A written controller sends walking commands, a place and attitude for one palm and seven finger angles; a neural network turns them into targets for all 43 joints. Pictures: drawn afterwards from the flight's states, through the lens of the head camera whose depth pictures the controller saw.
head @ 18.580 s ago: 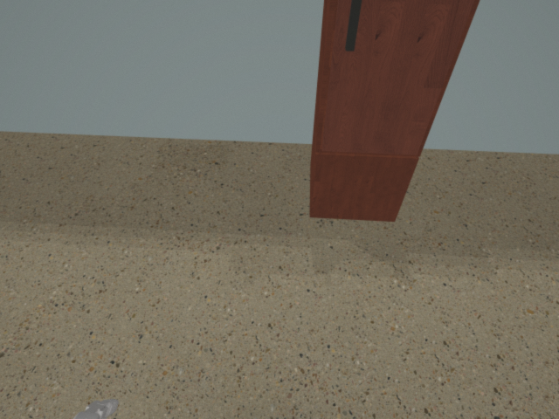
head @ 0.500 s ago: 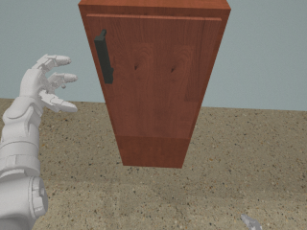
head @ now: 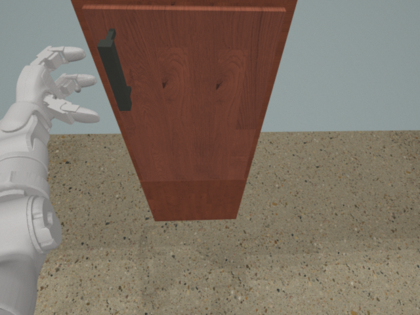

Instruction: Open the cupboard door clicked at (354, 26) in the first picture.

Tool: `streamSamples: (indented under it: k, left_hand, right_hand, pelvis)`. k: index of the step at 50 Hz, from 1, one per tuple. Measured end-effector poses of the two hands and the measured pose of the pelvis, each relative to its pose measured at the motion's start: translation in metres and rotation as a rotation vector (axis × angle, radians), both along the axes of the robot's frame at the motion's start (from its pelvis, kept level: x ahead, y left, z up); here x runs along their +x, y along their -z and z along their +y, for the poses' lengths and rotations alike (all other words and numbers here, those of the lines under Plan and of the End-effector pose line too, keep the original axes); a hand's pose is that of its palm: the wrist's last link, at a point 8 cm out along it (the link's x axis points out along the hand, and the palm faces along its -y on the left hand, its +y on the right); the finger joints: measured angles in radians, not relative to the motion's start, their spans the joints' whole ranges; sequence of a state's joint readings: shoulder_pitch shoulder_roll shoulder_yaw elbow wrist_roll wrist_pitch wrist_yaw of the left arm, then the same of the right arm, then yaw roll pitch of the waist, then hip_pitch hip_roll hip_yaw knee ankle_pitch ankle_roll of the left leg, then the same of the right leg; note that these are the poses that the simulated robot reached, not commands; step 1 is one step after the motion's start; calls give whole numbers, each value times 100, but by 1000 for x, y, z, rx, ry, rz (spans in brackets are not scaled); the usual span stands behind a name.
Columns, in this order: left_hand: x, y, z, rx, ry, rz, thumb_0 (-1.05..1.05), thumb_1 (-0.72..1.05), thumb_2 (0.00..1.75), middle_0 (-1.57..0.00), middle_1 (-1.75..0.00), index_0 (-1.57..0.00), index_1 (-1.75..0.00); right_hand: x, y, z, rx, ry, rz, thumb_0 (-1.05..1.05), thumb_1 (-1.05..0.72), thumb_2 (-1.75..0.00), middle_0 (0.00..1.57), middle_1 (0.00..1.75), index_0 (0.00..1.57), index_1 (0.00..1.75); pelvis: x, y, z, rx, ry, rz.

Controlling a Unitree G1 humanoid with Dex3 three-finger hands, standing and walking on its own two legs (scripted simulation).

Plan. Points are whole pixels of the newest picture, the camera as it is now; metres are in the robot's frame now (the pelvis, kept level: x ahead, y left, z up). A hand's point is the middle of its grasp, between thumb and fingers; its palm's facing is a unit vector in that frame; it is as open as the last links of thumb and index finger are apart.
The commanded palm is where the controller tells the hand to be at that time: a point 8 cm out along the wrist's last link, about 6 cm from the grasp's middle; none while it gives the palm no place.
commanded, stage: move the hooked fingers beside the handle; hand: left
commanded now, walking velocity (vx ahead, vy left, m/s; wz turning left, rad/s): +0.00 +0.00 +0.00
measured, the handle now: (118, 72) +0.56 +0.16 +0.15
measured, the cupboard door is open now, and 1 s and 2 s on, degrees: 0 0 0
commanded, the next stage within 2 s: slide the fingers in behind the handle in 0.96 s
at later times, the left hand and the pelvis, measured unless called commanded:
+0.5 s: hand (82, 84) +0.52 +0.22 +0.15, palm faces +0.02 -1.00 +0.01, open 14.0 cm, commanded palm +0.49 +0.27 +0.15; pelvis +0.00 +0.00 +0.00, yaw -2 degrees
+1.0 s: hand (83, 84) +0.52 +0.22 +0.15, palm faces +0.00 -1.00 +0.04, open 14.0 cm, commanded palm +0.49 +0.27 +0.15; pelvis +0.01 +0.01 -0.01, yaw -1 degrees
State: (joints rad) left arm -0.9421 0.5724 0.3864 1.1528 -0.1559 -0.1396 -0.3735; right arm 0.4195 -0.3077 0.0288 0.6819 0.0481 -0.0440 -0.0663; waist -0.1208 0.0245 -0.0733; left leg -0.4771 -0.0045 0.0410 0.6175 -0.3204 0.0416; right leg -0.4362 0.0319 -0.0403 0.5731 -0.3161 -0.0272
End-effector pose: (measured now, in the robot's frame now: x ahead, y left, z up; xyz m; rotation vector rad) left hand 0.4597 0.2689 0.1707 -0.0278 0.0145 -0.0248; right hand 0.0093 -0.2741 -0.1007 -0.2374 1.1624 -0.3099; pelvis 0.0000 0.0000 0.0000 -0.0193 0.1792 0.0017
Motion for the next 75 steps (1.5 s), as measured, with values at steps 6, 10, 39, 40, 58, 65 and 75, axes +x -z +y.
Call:
streamSamples:
  k: [6, 10, 39, 40, 58, 65, 75]
  left_hand:
    - [14, 8, -2, 14, -29, 30, -2, -50, 30, -30, -120, -30, -120]
    - [24, 3, -4, 28, -34, -9, -2, -50, 30, -30, -120, -30, -120]
    - [36, 19, 11, 3, -7, 26, -2, -50, 30, -30, -120, -30, -120]
    - [36, 18, 10, 1, -6, 17, -2, -50, 30, -30, -120, -30, -120]
    - [31, 20, 12, 5, -31, 18, -2, -50, 30, -30, -120, -30, -120]
    - [35, 18, 1, -11, -6, 2, -2, -50, 30, -30, -120, -30, -120]
    - [39, 22, -14, -11, -22, 7, -2, -50, 30, -31, -121, -31, -120]
  right_hand:
    - [-15, 1, -1, -4, 19, 38, 0, -90, -90, 20, 30, 20, 30]
    - [-27, 0, -2, -7, 29, 79, 0, -90, -90, 20, 30, 20, 30]
    - [1, -1, 2, -15, 18, 95, 0, -90, -90, 20, 30, 20, 30]
    - [4, 0, 2, -13, 13, 89, 0, -90, -90, 20, 30, 20, 30]
    - [-9, 4, 15, 17, 24, 104, 0, -90, -90, 20, 30, 20, 30]
    - [-23, 2, 10, -4, 29, 131, 0, -90, -90, 20, 30, 20, 30]
    - [-32, 1, 11, 1, 44, 118, 0, -90, -90, 20, 30, 20, 30]
  pelvis:
    - [-4, 2, -2, -1, 5, 24]
    - [-5, 3, -3, -4, 2, 45]
    - [11, 6, 3, -18, 0, 80]
    - [11, 6, 3, -18, 0, 80]
    - [7, 8, 6, -20, 3, 68]
    - [3, 9, 7, -23, -3, 75]
    - [1, 9, 6, -20, 9, 78]
